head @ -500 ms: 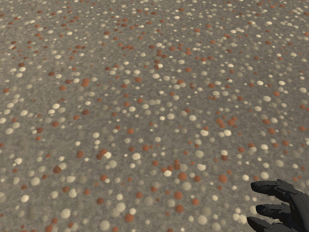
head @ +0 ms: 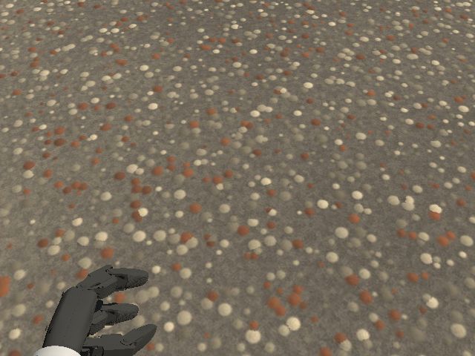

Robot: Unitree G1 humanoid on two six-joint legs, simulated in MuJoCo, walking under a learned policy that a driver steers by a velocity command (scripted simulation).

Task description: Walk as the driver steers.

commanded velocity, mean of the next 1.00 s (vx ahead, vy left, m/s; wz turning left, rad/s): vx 0.81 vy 0.00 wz -0.58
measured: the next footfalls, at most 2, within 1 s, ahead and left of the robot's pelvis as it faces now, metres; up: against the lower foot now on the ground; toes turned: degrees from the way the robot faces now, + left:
left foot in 0.36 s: +0.52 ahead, +0.14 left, +0.00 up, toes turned -3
right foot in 0.78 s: +0.89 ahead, -0.15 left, +0.00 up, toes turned -27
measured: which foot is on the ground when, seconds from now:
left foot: up 0.00-0.34, down 0.36-0.78, up 0.80-1.00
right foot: down 0.00-0.36, up 0.38-0.76, down 0.78-1.00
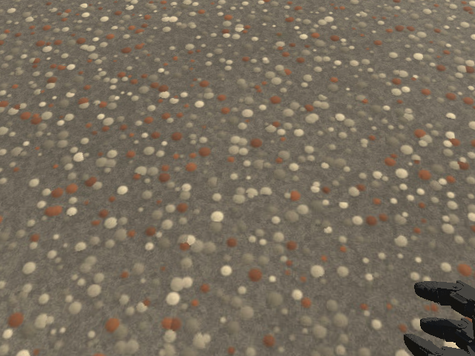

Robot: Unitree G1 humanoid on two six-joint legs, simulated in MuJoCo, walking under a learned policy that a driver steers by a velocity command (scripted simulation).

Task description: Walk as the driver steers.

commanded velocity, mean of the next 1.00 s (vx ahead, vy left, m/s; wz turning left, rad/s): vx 0.26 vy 0.00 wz -0.86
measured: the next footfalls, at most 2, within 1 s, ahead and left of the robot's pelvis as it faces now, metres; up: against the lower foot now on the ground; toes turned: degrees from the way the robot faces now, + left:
left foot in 0.24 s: +0.32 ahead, +0.12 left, +0.00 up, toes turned -26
right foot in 0.70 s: +0.08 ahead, -0.04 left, +0.00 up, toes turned -43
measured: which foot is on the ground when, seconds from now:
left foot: up 0.00-0.22, down 0.24-0.68, up 0.70-1.00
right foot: down 0.00-0.24, up 0.26-0.68, down 0.70-1.00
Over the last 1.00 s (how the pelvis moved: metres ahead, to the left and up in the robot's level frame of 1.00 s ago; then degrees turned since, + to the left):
0.82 -0.09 0.02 -38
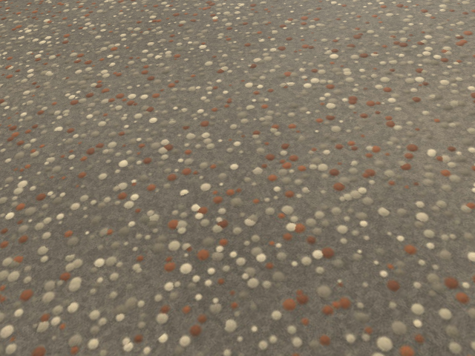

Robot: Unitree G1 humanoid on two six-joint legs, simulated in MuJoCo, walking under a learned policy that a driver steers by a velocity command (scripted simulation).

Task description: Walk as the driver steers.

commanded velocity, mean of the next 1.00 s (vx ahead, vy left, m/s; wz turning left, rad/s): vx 0.57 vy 0.00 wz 0.12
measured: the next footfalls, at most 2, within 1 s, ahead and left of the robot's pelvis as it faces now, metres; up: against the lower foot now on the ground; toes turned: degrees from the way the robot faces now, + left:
left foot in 0.18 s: +0.29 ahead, +0.13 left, +0.00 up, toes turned +1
right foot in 0.60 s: +0.75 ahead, -0.04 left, +0.00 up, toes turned +10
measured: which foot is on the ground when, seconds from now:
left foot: up 0.00-0.16, down 0.18-0.60, up 0.62-0.96, down 0.98-1.00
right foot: down 0.00-0.20, up 0.22-0.58, down 0.60-1.00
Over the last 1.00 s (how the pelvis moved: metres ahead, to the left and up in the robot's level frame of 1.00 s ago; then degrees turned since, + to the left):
0.20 -0.04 0.02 -50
